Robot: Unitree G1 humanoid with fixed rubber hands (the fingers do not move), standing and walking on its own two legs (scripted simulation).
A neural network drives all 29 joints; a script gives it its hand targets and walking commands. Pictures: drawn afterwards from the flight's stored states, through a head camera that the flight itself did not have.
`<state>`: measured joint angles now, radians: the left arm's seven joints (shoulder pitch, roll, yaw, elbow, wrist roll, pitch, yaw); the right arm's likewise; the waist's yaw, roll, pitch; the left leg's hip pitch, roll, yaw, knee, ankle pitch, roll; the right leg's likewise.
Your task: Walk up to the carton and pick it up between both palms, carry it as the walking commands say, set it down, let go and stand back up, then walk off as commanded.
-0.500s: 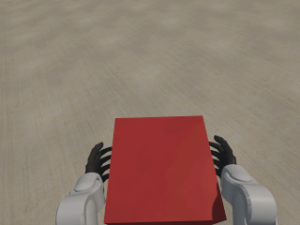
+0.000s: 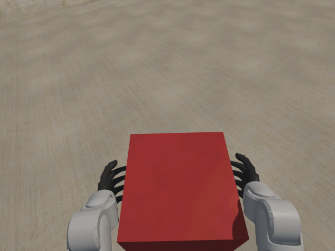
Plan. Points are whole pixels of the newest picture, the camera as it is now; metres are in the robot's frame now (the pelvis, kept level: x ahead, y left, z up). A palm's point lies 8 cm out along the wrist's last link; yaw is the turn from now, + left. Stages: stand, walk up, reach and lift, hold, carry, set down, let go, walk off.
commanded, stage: carry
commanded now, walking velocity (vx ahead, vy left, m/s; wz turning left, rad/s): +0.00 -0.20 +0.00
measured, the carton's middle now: (178, 199) +0.25 +0.01 +0.03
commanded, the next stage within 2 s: none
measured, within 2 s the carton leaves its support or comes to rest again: neither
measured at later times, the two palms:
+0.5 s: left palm (157, 196) +0.24 +0.05 +0.06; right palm (297, 196) +0.23 -0.25 +0.06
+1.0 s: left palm (174, 211) +0.20 +0.02 +0.07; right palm (321, 202) +0.21 -0.28 +0.07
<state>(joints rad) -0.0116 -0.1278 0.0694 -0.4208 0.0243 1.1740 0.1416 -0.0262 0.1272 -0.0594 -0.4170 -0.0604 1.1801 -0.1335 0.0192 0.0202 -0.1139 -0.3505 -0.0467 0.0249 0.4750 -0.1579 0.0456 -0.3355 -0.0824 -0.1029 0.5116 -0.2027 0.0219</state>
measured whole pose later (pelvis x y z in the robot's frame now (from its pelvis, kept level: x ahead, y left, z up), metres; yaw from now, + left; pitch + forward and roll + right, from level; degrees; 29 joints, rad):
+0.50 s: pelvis +0.00 -0.09 -0.02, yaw -1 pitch +3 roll -1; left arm -0.01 -0.13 0.05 -0.48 0.02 1.17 0.14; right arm -0.01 0.13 -0.07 -0.50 -0.04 1.18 -0.14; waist -0.01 0.02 -0.05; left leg -0.47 0.12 -0.01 0.67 -0.26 -0.06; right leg -0.42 0.06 -0.17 0.63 -0.27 -0.12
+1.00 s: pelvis -0.04 -0.14 -0.01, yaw +1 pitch +5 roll +1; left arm 0.00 -0.13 0.06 -0.55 0.02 1.15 0.14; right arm -0.02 0.13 -0.05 -0.53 -0.03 1.15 -0.14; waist -0.01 -0.01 -0.03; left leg -0.40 0.07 0.16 0.73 -0.46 -0.02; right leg -0.44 0.09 -0.23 0.46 -0.14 -0.15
